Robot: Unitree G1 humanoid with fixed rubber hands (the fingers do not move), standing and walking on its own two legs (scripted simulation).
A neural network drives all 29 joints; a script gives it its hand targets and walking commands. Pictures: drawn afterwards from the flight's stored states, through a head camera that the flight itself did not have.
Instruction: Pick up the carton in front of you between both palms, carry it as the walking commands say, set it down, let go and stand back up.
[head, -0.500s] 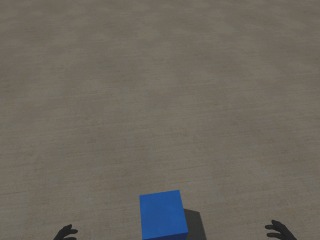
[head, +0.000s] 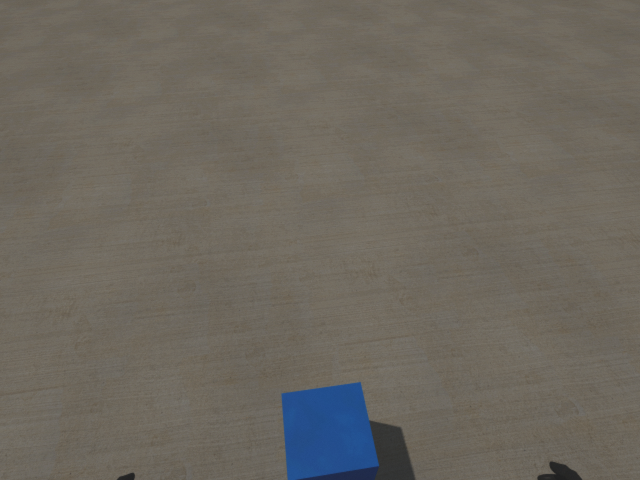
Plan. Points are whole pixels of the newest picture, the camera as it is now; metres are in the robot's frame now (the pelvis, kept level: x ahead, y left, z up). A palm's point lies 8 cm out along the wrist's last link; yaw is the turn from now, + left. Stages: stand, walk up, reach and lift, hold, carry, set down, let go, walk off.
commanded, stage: stand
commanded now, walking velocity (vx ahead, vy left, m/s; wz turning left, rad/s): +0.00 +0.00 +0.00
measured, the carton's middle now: (327, 444) +0.38 +0.01 -0.65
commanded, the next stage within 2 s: none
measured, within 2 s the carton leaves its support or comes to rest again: neither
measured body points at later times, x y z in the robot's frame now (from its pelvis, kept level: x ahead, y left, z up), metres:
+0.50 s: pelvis -0.02 +0.00 +0.00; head -0.02 +0.00 +0.45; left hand +0.09 +0.31 -0.11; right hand +0.09 -0.31 -0.11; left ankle -0.03 +0.11 -0.74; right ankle -0.01 -0.12 -0.74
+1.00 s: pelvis -0.02 +0.00 +0.01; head -0.02 +0.00 +0.46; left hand +0.08 +0.31 -0.11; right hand +0.08 -0.32 -0.11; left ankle -0.03 +0.11 -0.74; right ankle -0.01 -0.12 -0.74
